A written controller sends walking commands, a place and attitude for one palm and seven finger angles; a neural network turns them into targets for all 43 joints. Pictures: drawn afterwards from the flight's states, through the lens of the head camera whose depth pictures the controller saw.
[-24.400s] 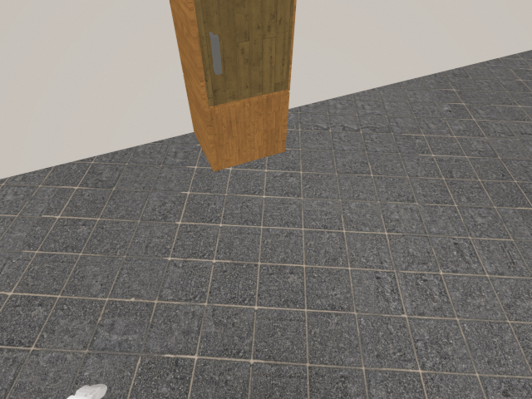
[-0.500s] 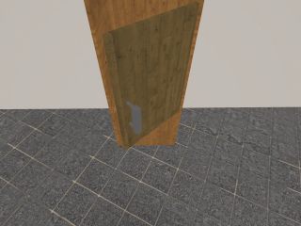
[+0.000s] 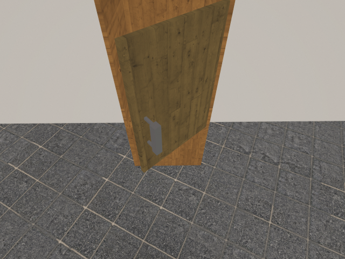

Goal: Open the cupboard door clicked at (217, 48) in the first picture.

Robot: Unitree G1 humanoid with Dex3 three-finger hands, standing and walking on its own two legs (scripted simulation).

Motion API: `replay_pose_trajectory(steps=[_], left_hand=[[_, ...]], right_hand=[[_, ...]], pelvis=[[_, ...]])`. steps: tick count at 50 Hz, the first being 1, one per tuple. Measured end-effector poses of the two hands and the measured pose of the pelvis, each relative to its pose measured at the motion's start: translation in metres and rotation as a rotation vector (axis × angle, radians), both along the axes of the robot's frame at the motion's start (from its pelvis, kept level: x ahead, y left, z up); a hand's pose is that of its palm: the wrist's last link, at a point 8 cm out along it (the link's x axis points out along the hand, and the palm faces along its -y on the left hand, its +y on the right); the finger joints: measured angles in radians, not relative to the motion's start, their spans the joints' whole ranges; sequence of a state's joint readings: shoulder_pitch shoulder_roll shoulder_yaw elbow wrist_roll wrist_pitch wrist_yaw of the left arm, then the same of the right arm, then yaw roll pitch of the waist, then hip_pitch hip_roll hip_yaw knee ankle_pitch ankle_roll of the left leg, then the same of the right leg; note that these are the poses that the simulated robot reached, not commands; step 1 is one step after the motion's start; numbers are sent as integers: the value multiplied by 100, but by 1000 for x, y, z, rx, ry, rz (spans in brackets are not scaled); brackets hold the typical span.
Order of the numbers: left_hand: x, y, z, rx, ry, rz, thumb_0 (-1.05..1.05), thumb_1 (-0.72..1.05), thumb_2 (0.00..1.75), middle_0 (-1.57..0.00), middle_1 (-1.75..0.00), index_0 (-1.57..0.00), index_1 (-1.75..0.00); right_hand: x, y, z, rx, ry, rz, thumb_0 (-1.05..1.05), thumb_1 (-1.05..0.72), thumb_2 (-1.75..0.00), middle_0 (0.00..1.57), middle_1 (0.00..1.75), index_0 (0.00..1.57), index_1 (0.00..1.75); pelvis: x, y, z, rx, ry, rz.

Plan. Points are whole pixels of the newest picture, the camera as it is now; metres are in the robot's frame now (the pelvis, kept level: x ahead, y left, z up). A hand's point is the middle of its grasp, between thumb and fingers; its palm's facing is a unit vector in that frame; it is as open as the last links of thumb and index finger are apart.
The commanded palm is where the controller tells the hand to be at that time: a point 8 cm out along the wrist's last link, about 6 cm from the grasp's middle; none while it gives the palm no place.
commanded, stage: look to check the result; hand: left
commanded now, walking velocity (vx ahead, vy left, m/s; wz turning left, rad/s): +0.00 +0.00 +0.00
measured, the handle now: (152, 135) +0.52 +0.11 -0.09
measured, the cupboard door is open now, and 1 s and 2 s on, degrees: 41 41 41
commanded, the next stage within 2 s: walk to a spot facing it in 0.02 s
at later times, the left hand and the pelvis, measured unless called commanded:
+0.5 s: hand out of the picture +0.00 +0.19 -0.18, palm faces -0.06 -0.97 -0.23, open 7.4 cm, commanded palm none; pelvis -0.01 +0.01 -0.01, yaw -9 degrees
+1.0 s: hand out of the picture +0.08 +0.16 -0.16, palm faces -0.32 -0.91 -0.27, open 7.4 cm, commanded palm none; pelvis -0.01 -0.02 +0.00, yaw -26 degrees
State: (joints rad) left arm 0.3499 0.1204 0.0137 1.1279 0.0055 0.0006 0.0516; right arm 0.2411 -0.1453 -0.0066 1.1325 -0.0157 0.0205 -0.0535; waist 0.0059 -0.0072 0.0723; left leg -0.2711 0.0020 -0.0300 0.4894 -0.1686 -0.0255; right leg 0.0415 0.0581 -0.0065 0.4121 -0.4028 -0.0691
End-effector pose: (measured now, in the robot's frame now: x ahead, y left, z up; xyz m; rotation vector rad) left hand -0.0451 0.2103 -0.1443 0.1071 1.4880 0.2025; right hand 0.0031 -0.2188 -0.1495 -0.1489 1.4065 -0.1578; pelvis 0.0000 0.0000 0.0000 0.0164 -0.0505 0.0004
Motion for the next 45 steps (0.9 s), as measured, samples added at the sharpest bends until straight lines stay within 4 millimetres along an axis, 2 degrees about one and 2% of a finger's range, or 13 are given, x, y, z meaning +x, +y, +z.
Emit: replay_pose_trajectory(steps=[13,19,26,30,33,39,45], left_hand=[[15,4,-1,0,-25,-22,0,90,90,-20,-30,-20,-30],[22,16,-6,2,4,-62,0,90,90,-20,-30,-20,-30],[55,34,-4,42,-32,-158,0,90,90,-20,-30,-20,-30],[82,34,7,83,-95,-234,0,90,90,-20,-30,-20,-30],[95,29,13,118,-145,-273,0,91,90,-20,-30,-20,-30],[111,11,27,126,-157,-332,0,90,90,-20,-30,-20,-30],[125,-4,26,93,-148,-397,0,90,90,-20,-30,-20,-30]], right_hand=[[-4,0,0,-5,5,-22,1,-91,-89,20,30,20,30],[-11,-5,-1,-36,-8,-93,1,-91,-89,20,30,20,30],[-25,-17,-4,-58,-48,-156,1,-91,-89,20,30,20,30],[-38,-30,-13,-41,-75,-187,1,-91,-89,20,30,20,30],[-43,-42,-17,-27,-70,-215,1,-91,-89,20,30,20,30],[-29,-61,-1,-40,-134,-274,1,-91,-89,20,30,20,30],[-2,-70,15,-64,-244,-329,1,-91,-89,20,30,20,30]], pelvis=[[-1,2,-1,-6,4,-24],[-3,5,-6,-12,14,-79],[-17,5,-10,9,47,-175],[-29,-4,-13,19,58,-228],[-32,-13,-15,23,54,-238],[-29,-23,-1,35,54,-313],[-22,-24,4,35,63,-395]])
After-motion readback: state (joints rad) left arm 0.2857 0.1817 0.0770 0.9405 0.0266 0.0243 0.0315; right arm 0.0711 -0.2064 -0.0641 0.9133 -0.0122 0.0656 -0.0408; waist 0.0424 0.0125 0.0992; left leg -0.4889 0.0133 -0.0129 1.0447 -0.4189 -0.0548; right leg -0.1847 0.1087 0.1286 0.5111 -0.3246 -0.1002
